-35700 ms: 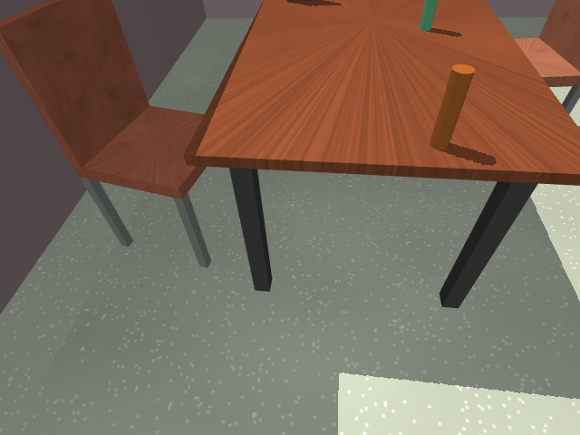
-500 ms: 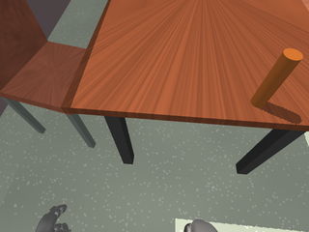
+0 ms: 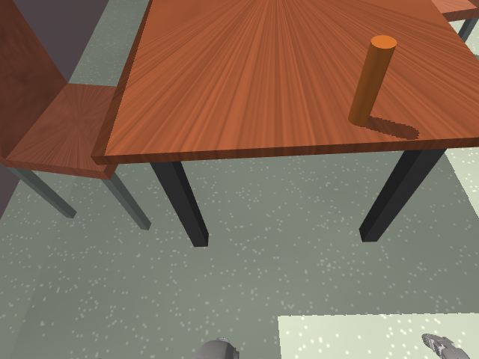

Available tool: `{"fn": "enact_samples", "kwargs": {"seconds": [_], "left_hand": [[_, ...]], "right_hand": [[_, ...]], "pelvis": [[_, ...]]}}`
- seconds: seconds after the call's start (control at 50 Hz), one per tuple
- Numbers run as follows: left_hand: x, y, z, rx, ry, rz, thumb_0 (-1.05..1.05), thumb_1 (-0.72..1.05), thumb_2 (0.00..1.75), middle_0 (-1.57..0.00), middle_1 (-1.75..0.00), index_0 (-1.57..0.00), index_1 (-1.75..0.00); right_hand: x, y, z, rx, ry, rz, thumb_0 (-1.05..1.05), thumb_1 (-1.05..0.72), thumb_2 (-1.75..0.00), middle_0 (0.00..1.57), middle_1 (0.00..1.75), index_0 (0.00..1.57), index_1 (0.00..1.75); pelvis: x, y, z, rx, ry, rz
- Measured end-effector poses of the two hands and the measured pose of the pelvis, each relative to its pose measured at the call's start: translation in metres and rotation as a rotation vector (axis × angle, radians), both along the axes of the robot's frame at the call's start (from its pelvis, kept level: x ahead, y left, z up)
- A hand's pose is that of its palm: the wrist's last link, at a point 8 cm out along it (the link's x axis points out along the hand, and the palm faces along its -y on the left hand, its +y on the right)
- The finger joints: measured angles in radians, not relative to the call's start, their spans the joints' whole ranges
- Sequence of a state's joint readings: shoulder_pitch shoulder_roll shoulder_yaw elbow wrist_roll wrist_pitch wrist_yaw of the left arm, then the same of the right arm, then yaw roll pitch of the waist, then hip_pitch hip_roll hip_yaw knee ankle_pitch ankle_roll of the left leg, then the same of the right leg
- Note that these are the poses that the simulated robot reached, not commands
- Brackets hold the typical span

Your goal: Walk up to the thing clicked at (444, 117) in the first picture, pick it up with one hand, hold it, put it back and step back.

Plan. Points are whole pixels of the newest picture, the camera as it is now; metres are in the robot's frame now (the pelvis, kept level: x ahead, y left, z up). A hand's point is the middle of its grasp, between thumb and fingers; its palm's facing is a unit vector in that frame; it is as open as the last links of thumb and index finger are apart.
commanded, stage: step back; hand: right
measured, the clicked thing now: (369, 85) +0.61 -0.21 +0.07
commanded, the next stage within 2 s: none
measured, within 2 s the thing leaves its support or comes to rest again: neither
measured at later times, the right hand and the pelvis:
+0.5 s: hand out of the picture -0.04 -0.25 -0.12, palm faces -0.11 +0.89 -0.45, open 7.4 cm; pelvis -0.14 +0.01 +0.01, yaw +3 degrees
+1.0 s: hand out of the picture -0.19 -0.32 -0.16, palm faces -0.07 +0.93 -0.36, open 7.4 cm; pelvis -0.28 -0.05 +0.01, yaw +2 degrees
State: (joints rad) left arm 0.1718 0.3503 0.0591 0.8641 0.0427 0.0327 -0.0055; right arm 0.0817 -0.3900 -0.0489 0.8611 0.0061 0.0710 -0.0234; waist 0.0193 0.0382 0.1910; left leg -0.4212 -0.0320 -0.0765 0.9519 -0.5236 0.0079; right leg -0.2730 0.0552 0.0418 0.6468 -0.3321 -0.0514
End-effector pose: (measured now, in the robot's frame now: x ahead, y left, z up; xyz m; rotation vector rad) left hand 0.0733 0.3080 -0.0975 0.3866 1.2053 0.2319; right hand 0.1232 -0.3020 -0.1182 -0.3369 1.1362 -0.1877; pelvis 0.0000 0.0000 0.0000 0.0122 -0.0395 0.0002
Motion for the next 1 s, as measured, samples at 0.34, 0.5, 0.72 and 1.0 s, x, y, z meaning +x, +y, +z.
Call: {"fn": "enact_samples", "kwargs": {"seconds": [0.34, 0.5, 0.72, 1.0], "left_hand": [[-0.051, 0.015, -0.007, -0.023, -0.177, 0.015, 0.01, 0.90, 0.90, -0.21, -0.30, -0.20, -0.30], [-0.126, 0.018, -0.014, -0.075, -0.074, 0.065, 0.01, 0.91, 0.90, -0.21, -0.30, -0.20, -0.30], [-0.234, -0.001, -0.023, -0.021, 0.091, 0.030, 0.01, 0.91, 0.90, -0.21, -0.30, -0.20, -0.30], [-0.296, -0.048, 0.022, 0.051, -0.003, 0.031, 0.01, 0.90, 0.90, -0.21, -0.30, -0.20, -0.30]], "right_hand": [[-0.117, 0.006, 0.003, -0.074, 0.093, 0.075, 0.01, -0.91, -0.90, 0.20, 0.30, 0.20, 0.30], [-0.170, 0.008, 0.038, -0.107, 0.076, 0.060, 0.01, -0.90, -0.90, 0.20, 0.30, 0.20, 0.30], [-0.197, -0.025, 0.030, -0.089, -0.066, 0.063, 0.00, -0.90, -0.90, 0.20, 0.30, 0.20, 0.30], [-0.320, -0.062, -0.003, -0.013, 0.082, 0.016, 0.01, -0.91, -0.90, 0.20, 0.30, 0.20, 0.30]], "pelvis": [[-0.095, 0.012, -0.010, 0.011, -0.006, 0.087], [-0.136, 0.013, 0.008, -0.036, 0.005, 0.056], [-0.209, -0.017, -0.004, -0.010, 0.014, -0.025], [-0.283, -0.054, 0.007, 0.033, 0.041, 0.027]]}}
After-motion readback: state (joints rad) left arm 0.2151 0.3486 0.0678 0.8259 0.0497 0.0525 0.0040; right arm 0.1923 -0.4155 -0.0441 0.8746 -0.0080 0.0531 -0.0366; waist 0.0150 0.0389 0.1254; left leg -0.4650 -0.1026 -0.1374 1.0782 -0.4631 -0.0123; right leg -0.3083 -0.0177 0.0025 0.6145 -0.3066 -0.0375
